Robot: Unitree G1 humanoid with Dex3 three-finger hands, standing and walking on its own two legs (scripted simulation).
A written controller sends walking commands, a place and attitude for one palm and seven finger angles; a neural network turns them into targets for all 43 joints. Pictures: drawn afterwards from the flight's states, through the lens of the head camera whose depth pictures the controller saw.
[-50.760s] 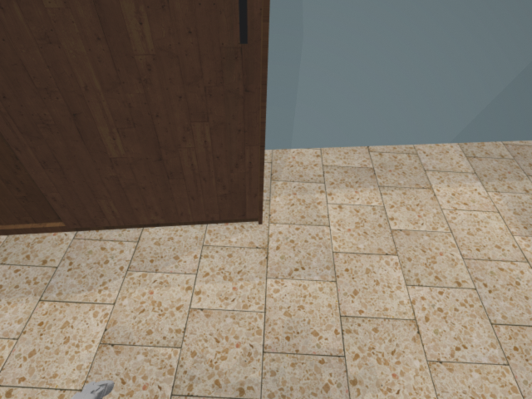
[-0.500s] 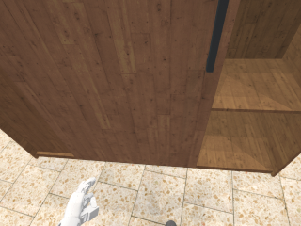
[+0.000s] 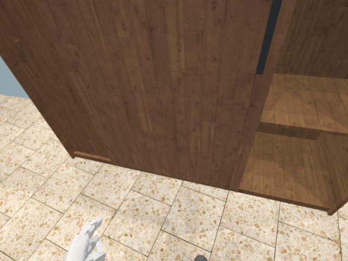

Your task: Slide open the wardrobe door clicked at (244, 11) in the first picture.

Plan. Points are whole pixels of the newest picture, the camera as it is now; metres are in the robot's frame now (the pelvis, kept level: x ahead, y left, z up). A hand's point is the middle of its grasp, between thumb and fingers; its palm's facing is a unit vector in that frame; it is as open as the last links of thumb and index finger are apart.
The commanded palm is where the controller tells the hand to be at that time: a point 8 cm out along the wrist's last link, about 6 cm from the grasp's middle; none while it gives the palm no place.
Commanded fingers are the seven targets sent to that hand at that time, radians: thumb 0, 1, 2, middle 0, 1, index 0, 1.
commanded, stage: stop stepping back and stand still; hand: right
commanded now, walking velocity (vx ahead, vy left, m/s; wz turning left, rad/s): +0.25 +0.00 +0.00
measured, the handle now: (271, 19) +0.67 -0.23 +0.26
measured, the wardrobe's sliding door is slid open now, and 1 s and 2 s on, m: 0.50 0.50 0.50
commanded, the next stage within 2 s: let the arm hang, fingers relaxed in 1.28 s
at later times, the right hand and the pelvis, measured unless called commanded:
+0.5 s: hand out of the picture +0.12 -0.31 +0.19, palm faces +0.48 +0.69 -0.55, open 7.4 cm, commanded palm +0.07 -0.34 +0.18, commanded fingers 0.00 -0.90 -0.90 0.20 0.30 0.20 0.30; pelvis -0.05 -0.03 -0.01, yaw -4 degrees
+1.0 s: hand out of the picture +0.20 -0.34 +0.18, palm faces +0.48 +0.70 -0.53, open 7.4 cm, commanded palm +0.13 -0.38 +0.18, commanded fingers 0.00 -0.90 -0.90 0.20 0.30 0.20 0.30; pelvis +0.01 -0.06 +0.00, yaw -5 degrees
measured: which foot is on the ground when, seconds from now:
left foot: down 0.00-0.26, up 0.28-0.48, down 0.50-1.00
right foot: down 0.00-0.00, up 0.02-0.24, down 0.26-0.48, up 0.50-0.70, down 0.72-1.00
